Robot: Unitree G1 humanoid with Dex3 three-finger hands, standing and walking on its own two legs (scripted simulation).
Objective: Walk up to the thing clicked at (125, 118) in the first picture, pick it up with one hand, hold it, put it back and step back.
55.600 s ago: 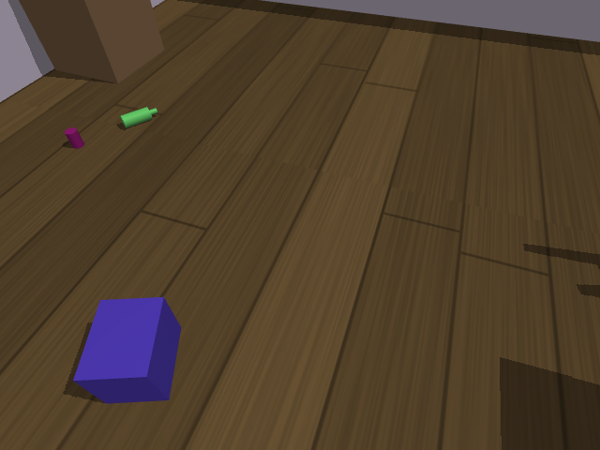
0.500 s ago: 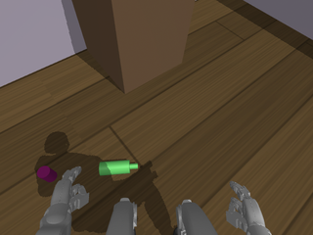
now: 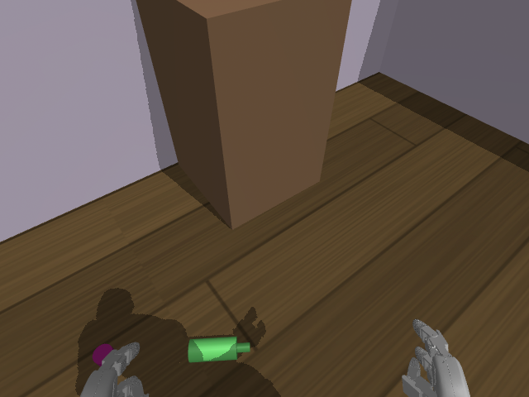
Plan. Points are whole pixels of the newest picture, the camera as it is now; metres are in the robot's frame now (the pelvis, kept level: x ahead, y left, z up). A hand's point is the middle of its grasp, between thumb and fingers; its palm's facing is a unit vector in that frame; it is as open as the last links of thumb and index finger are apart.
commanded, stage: home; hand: left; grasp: from above
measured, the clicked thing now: (220, 348) +0.43 +0.16 -0.68
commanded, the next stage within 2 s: stand in 1.86 s
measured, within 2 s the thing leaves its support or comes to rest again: neither
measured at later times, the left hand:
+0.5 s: hand out of the picture +0.16 +0.18 -0.05, palm faces +0.05 -0.98 -0.21, open 7.4 cm
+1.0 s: hand out of the picture +0.16 +0.18 -0.05, palm faces +0.05 -0.98 -0.21, open 7.4 cm
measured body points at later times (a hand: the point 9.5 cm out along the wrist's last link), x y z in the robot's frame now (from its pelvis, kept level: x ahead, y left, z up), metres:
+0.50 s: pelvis -0.01 +0.00 +0.00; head +0.01 +0.00 +0.45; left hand +0.15 +0.23 -0.03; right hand +0.15 -0.25 -0.07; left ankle +0.01 +0.11 -0.68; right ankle -0.02 -0.14 -0.68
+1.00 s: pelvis -0.01 +0.00 +0.00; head +0.01 +0.00 +0.45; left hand +0.15 +0.23 -0.03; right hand +0.16 -0.25 -0.06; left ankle +0.01 +0.11 -0.68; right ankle -0.02 -0.14 -0.68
